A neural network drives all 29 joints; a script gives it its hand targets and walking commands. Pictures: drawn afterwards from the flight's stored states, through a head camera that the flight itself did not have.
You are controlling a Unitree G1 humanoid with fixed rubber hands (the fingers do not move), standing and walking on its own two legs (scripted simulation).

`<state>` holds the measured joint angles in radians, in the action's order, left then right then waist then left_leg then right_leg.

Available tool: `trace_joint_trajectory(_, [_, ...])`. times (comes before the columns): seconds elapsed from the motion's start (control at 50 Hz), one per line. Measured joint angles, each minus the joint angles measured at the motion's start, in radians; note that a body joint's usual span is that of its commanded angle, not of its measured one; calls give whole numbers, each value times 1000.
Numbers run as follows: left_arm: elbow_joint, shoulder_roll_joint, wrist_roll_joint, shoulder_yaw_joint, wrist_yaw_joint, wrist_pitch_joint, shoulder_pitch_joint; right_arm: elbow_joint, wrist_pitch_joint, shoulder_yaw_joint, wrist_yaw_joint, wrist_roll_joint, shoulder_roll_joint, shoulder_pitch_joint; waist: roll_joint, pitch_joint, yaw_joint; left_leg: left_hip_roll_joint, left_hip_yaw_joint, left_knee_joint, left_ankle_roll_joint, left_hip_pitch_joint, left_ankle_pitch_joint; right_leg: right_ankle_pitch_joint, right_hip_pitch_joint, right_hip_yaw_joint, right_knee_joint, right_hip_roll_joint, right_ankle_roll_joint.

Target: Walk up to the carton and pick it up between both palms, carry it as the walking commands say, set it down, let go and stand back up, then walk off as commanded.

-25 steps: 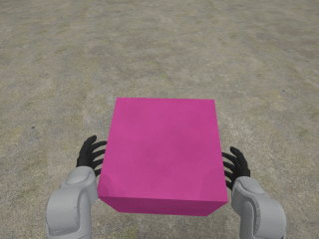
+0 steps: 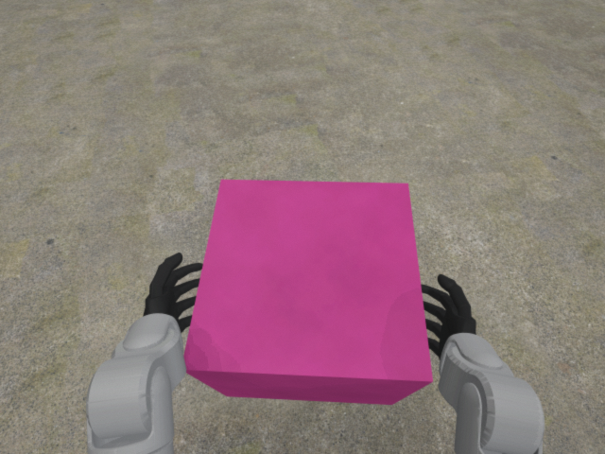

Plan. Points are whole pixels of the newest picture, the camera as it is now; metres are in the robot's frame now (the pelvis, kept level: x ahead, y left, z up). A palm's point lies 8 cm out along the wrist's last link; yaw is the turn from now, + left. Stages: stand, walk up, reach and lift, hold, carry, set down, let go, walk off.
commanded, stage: carry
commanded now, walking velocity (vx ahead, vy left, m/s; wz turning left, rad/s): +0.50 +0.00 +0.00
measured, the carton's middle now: (310, 297) +0.32 -0.01 +0.00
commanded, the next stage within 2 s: none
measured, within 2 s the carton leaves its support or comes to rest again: neither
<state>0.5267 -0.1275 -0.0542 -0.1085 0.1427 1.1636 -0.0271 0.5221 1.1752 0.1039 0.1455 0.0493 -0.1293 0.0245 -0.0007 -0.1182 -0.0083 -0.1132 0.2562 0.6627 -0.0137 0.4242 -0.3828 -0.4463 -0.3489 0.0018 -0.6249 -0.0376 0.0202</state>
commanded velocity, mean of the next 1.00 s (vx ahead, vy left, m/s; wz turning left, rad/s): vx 0.50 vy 0.00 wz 0.00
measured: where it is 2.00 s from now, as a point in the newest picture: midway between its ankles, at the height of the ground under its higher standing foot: (305, 217)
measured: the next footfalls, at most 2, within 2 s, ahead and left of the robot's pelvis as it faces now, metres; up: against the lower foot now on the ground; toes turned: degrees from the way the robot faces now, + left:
right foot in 0.34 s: +0.18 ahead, -0.11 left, +0.00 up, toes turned -6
left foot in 0.74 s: +0.48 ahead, +0.10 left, +0.00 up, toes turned +10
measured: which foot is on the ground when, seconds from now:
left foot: down 0.00-0.36, up 0.38-0.72, down 0.74-1.00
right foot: down 0.00-0.14, up 0.16-0.32, down 0.34-0.80, up 0.82-1.00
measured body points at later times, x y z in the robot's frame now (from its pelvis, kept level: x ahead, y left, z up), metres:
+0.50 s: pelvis +0.20 -0.03 +0.01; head +0.20 -0.05 +0.46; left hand +0.45 +0.13 +0.10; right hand +0.44 -0.20 +0.08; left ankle +0.08 +0.06 -0.64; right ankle +0.14 -0.11 -0.72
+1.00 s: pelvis +0.49 -0.01 +0.01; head +0.51 +0.01 +0.46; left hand +0.75 +0.14 +0.07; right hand +0.72 -0.19 +0.07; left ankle +0.45 +0.09 -0.72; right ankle +0.45 -0.13 -0.68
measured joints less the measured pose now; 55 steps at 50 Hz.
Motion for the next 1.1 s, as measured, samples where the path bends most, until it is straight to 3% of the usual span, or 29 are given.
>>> trace_joint_trajectory(0.1, [2,0,0,0,-4,-13,0,14,-3,-3,4,0,0,0,0,-20,0,1,0,21,0,-4,-44,-38,14,0,0,-3,0])
trace_joint_trajectory(0.14, [1,-1,0,0,-5,-17,0,12,-7,-3,5,0,0,1,-4,-22,-1,10,-1,-28,26,-37,-67,-36,15,1,-13,-6,0])
trace_joint_trajectory(0.24, [6,0,0,0,-4,-25,20,4,-12,-10,5,0,-1,4,12,39,-1,12,-1,-136,35,-223,-65,-39,-40,69,-250,-6,0])
trace_joint_trajectory(0.32, [32,0,0,0,-8,-36,20,33,-17,-17,6,0,-1,4,4,47,0,13,0,-186,48,-347,-85,-23,-105,100,-173,-7,0])
trace_joint_trajectory(0.36, [33,0,0,0,-12,-40,21,40,-17,-17,7,0,-1,4,3,37,1,-3,0,-94,49,-351,-110,118,-86,110,-68,-2,-16])
trace_joint_trajectory(0.38, [21,-1,0,0,-12,-39,22,27,-17,-14,7,0,-1,5,15,38,2,-22,-7,12,49,-329,-101,112,-57,120,-70,8,-39])
trace_joint_trajectory(0.44, [8,-1,0,0,-2,-20,30,-7,-8,-12,5,0,0,4,10,37,2,8,-29,347,49,-196,-103,52,26,112,-27,9,-73])
trace_joint_trajectory(0.5, [8,-1,0,0,-1,-12,31,-8,-2,-11,4,0,0,4,11,37,1,30,-32,440,49,-64,-104,50,101,96,52,10,-74])
trace_joint_trajectory(0.6, [8,-2,0,0,-1,-12,31,-5,0,-11,4,0,0,4,6,36,0,30,-33,294,49,72,-97,24,235,70,145,10,-71])
trace_joint_trajectory(0.72, [8,-2,0,0,-3,-5,31,6,17,-11,8,0,0,4,-12,19,0,31,-34,49,49,96,16,-90,385,47,164,11,-41])
trace_joint_trajectory(0.76, [7,-1,0,0,-1,7,31,-2,23,-11,8,0,0,5,-35,-15,0,43,-30,17,25,94,177,-130,404,46,153,-1,-34])
trace_joint_trajectory(0.78, [0,-1,0,-3,2,11,32,-17,21,-11,7,0,0,4,-57,-16,-2,58,-23,28,0,81,175,-129,394,47,100,-18,-34])
trace_joint_trajectory(0.82, [-21,-1,0,-13,6,22,32,-54,21,-13,7,0,0,2,-61,-3,-4,61,-23,22,-33,41,105,-68,291,50,-169,-19,-34])
trace_joint_trajectory(0.86, [-27,0,0,-16,12,35,32,-75,21,-13,5,0,0,1,-59,22,-3,60,-22,-17,-39,-11,79,-68,161,49,-414,-13,-34])
trace_joint_trajectory(0.9, [-26,0,0,-16,12,32,31,-72,21,-13,5,0,-1,1,-61,46,-1,61,-21,-71,-39,-67,77,-68,55,46,-473,-14,-34])
trace_joint_trajectory(0.94, [-25,-1,0,-16,7,13,31,-59,12,-15,6,0,-1,1,-61,69,-1,61,-20,-118,-33,-122,71,-66,-37,46,-457,-19,-34])
trace_joint_trajectory(1.0, [-16,-1,0,-17,1,-4,32,-44,2,-18,6,0,-1,1,-62,86,0,62,-19,-175,-19,-213,49,-21,-96,44,-284,-25,-34])
trace_joint_trajectory(1.06, [11,-1,0,-17,-3,-9,31,-16,-1,-25,7,0,-1,0,-62,66,0,62,-18,-181,4,-272,-5,71,-95,50,-65,-26,-34])
trace_joint_trajectory(1.1, [24,-1,0,-14,-8,-15,30,5,-4,-25,7,0,-1,1,-47,45,1,45,-20,-108,10,-272,-65,178,-77,64,-9,-20,-34])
